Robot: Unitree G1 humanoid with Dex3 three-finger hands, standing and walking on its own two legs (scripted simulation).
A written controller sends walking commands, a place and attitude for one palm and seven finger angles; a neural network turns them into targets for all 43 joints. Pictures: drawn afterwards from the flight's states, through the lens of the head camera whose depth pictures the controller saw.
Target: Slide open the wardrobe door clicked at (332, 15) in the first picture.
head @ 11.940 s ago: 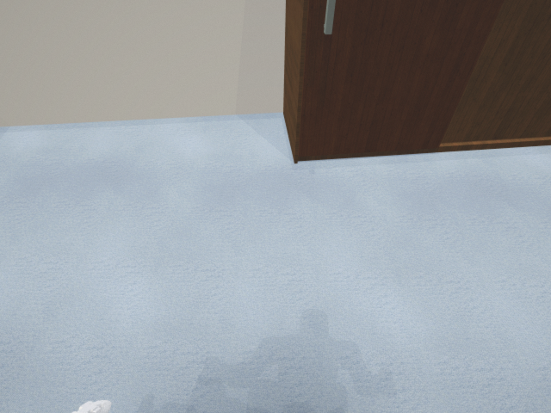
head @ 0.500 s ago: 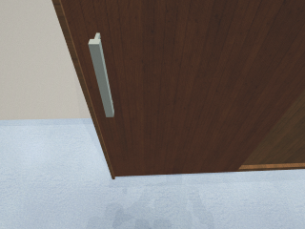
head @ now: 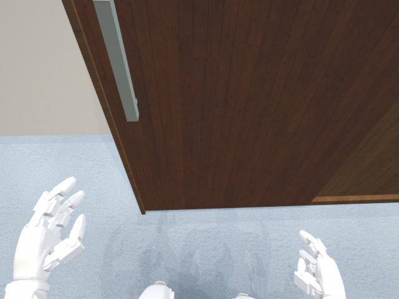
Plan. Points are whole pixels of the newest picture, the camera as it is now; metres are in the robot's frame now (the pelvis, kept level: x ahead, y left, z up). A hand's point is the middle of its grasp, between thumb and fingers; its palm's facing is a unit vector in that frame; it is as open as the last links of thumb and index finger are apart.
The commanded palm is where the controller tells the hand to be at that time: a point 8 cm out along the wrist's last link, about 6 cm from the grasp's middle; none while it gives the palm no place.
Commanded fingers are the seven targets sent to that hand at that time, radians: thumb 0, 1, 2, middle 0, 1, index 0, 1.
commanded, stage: raise the hand with hooked fingers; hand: left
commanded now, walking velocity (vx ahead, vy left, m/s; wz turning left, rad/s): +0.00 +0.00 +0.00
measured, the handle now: (122, 64) +0.56 +0.22 +0.17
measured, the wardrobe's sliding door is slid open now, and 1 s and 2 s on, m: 0.00 0.00 0.00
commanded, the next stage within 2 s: move the hooked fingers beside the handle in 1.78 s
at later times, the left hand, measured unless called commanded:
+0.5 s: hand (50, 216) +0.23 +0.27 +0.08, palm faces +0.13 -0.99 -0.04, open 11.0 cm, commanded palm +0.20 +0.31 +0.10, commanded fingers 0.00 -0.08 0.48 -0.27 -0.93 -0.27 -0.93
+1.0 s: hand (25, 176) +0.26 +0.29 +0.15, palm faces +0.16 -0.99 -0.04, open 13.7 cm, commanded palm +0.23 +0.34 +0.16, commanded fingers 0.00 -0.50 0.30 -0.30 -1.20 -0.30 -1.20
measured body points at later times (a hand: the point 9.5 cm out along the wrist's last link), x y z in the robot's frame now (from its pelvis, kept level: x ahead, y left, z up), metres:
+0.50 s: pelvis +0.02 +0.00 +0.01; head +0.05 +0.01 +0.46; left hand +0.22 +0.32 +0.09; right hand +0.18 -0.24 -0.06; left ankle +0.05 +0.13 -0.68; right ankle +0.02 -0.12 -0.68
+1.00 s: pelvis +0.02 +0.02 +0.04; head +0.02 +0.02 +0.49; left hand +0.25 +0.35 +0.16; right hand +0.21 -0.20 -0.03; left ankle +0.05 +0.13 -0.68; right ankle +0.02 -0.12 -0.68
